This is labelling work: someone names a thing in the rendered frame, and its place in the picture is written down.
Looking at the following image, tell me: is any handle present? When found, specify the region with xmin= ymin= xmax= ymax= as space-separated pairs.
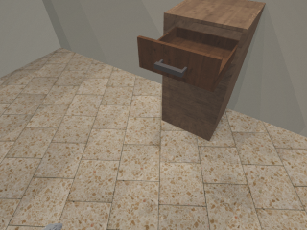
xmin=153 ymin=59 xmax=187 ymax=77

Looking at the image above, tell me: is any cabinet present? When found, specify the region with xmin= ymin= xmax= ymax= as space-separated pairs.
xmin=161 ymin=0 xmax=266 ymax=141

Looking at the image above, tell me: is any drawer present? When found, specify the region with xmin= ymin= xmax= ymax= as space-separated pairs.
xmin=137 ymin=26 xmax=240 ymax=92

